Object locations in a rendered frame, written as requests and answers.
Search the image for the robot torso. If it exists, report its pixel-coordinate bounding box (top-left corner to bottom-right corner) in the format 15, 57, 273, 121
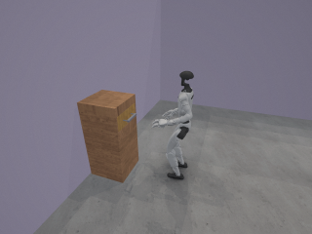
177, 90, 194, 133

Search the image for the handle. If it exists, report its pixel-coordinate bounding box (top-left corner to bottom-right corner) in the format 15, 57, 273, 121
123, 113, 137, 123

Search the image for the left robot hand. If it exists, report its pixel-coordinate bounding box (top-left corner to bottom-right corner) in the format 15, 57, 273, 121
151, 119, 168, 129

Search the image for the right robot foot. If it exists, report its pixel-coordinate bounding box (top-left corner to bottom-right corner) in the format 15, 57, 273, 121
177, 161, 188, 169

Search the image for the drawer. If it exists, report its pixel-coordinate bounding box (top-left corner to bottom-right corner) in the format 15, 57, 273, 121
117, 104, 136, 132

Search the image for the left robot forearm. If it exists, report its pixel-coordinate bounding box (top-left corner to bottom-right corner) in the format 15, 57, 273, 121
167, 114, 191, 126

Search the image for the right robot hand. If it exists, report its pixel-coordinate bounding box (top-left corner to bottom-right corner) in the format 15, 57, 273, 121
163, 109, 175, 120

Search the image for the cabinet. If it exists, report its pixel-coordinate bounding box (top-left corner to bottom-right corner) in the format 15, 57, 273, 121
77, 90, 138, 183

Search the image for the robot left upper arm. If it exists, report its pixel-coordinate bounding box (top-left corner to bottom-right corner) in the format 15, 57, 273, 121
179, 93, 193, 120

